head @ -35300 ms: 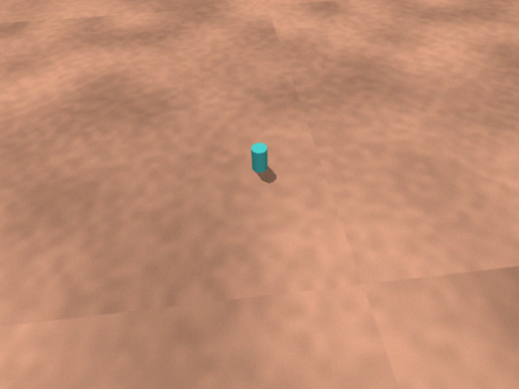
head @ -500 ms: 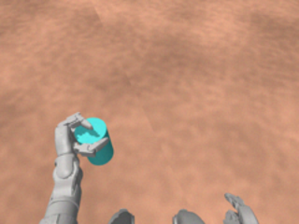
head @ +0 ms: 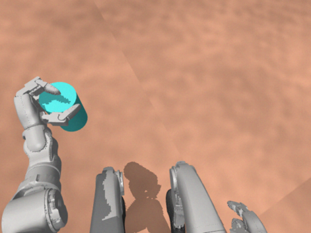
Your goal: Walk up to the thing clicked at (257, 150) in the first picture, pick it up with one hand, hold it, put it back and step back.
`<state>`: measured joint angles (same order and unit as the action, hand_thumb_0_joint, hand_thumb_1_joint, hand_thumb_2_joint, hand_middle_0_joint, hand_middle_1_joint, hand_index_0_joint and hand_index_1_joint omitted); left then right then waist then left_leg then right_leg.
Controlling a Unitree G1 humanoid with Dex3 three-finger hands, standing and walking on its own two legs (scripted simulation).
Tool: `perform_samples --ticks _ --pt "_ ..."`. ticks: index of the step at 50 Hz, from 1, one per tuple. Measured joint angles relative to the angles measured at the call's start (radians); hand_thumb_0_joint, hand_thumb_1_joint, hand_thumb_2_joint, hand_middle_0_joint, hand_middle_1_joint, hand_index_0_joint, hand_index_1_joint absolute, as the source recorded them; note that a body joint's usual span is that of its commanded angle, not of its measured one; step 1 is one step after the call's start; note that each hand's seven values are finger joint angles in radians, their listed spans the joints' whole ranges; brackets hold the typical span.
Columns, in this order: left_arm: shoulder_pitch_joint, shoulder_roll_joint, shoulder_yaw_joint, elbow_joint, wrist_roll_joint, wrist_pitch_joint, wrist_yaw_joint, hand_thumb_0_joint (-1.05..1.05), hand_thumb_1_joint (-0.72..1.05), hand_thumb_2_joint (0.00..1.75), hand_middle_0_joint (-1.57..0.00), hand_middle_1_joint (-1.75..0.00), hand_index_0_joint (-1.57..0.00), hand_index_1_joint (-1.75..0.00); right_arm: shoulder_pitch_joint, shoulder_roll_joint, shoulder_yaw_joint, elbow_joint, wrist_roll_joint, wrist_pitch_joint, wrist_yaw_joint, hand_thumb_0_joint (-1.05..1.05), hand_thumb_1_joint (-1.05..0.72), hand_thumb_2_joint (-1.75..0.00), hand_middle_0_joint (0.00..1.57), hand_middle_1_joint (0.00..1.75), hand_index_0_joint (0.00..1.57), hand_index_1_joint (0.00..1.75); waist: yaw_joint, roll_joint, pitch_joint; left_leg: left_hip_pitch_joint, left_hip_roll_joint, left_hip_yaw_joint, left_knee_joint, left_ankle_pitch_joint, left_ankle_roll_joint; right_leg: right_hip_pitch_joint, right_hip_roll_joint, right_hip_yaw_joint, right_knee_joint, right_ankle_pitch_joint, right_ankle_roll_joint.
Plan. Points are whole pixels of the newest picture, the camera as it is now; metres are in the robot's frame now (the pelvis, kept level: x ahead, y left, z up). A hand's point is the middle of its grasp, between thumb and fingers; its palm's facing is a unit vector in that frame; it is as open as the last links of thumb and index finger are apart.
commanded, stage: crouch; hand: left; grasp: from the side
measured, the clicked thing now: (66, 109) +0.45 +0.23 -0.10
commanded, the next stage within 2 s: lower in 1.10 s
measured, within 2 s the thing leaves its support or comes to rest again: neither
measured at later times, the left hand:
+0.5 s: hand (72, 111) +0.49 +0.25 -0.22, palm faces +0.31 -0.95 -0.05, open 7.8 cm
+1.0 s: hand (76, 116) +0.51 +0.26 -0.32, palm faces +0.29 -0.96 -0.06, open 7.6 cm
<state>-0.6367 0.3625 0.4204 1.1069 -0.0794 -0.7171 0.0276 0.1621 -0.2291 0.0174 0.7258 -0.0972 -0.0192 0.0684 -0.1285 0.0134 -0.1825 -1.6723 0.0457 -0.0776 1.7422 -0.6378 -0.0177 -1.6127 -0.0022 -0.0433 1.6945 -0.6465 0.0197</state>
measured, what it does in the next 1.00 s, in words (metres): lowers itself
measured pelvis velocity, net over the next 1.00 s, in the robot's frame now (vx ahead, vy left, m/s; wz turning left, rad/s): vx -0.04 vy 0.01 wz -0.14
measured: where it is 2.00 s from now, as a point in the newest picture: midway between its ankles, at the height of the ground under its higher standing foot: (147, 225)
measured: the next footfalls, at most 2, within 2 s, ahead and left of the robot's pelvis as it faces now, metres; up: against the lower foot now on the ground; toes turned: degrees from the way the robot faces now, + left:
none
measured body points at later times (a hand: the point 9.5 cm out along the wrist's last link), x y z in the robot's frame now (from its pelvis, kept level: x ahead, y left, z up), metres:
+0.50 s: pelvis -0.04 +0.00 -0.17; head +0.20 +0.06 +0.21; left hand +0.47 +0.30 -0.22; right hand -0.02 -0.27 -0.27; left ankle +0.06 +0.13 -0.50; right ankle +0.06 -0.13 -0.50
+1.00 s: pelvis -0.04 +0.01 -0.22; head +0.23 +0.09 +0.13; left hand +0.49 +0.31 -0.31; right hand -0.02 -0.28 -0.30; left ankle +0.06 +0.13 -0.50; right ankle +0.06 -0.13 -0.50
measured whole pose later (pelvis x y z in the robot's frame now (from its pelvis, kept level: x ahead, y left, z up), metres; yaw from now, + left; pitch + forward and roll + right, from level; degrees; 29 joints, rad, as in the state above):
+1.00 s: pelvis -0.04 +0.01 -0.22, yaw -8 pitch +27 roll -12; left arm -0.91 0.85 0.65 1.35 0.04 -0.70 -0.07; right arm 0.08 -0.32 0.27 0.67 -0.23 0.08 0.10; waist -0.30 -0.11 0.12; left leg -2.30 0.02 -0.24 2.49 -0.68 -0.03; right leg -2.18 0.04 -0.13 2.35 -0.67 0.06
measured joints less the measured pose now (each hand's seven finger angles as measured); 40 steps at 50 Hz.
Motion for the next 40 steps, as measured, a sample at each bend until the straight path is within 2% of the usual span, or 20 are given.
perform_samples --ticks 7,14,23,31,35,40 --pt "-0.086 0.066 0.05 0.098 0.041 -0.012 -0.013 -0.01 -0.42 0.93 -0.55 -0.94 -1.19 -1.33 -0.004 0.004 0.022 0.01 -0.017 0.007 0.019 0.0 -0.93 -0.92 0.2 0.3 0.2 0.3 -0.03 -0.016 0.008 -0.191 -0.005 -0.013 0.174 -0.016 0.001 -0.186 0.001 -0.002 0.171 -0.018 0.004" --pt "-0.191 0.193 0.106 0.192 0.09 -0.027 -0.02 -0.01 -0.44 0.95 -0.56 -0.94 -1.2 -1.35 -0.018 -0.005 0.056 0.014 -0.041 0.018 0.022 0.0 -0.93 -0.92 0.2 0.3 0.2 0.3 -0.084 -0.045 0.06 -0.361 -0.01 -0.037 0.348 -0.012 -0.005 -0.349 0.007 -0.011 0.339 -0.015 0.005" --pt "-0.283 0.317 0.15 0.254 0.11 -0.001 -0.045 -0.01 -0.45 0.94 -0.56 -0.96 -1.18 -1.33 -0.016 -0.031 0.113 0.015 -0.066 0.04 0.021 0.0 -0.94 -0.92 0.2 0.3 0.2 0.3 -0.13 -0.052 0.138 -0.505 -0.018 -0.065 0.51 -0.008 -0.007 -0.482 0.012 -0.025 0.489 -0.01 0.013" --pt "-0.299 0.381 0.232 0.267 0.113 0.018 -0.062 -0.01 -0.44 0.93 -0.55 -0.96 -1.17 -1.31 -0.02 -0.05 0.167 -0.003 -0.088 0.065 0.026 0.0 -0.93 -0.92 0.2 0.3 0.2 0.3 -0.157 -0.061 0.194 -0.57 -0.019 -0.099 0.618 -0.027 -0.01 -0.537 0.024 -0.046 0.577 -0.019 0.02" --pt "-0.29 0.413 0.253 0.263 0.132 0.021 -0.069 -0.01 -0.42 0.91 -0.54 -0.97 -1.17 -1.31 -0.028 -0.057 0.186 -0.015 -0.102 0.079 0.03 0.0 -0.93 -0.91 0.2 0.3 0.2 0.3 -0.163 -0.07 0.221 -0.592 -0.021 -0.117 0.658 -0.032 -0.012 -0.553 0.028 -0.058 0.605 -0.02 0.023" --pt "-0.278 0.441 0.262 0.247 0.128 0.026 -0.08 -0.01 -0.4 0.88 -0.53 -0.97 -1.17 -1.3 -0.042 -0.069 0.21 -0.029 -0.116 0.092 0.035 0.0 -0.92 -0.91 0.2 0.3 0.2 0.3 -0.163 -0.091 0.254 -0.608 -0.022 -0.132 0.694 -0.035 -0.013 -0.564 0.033 -0.068 0.63 -0.019 0.027"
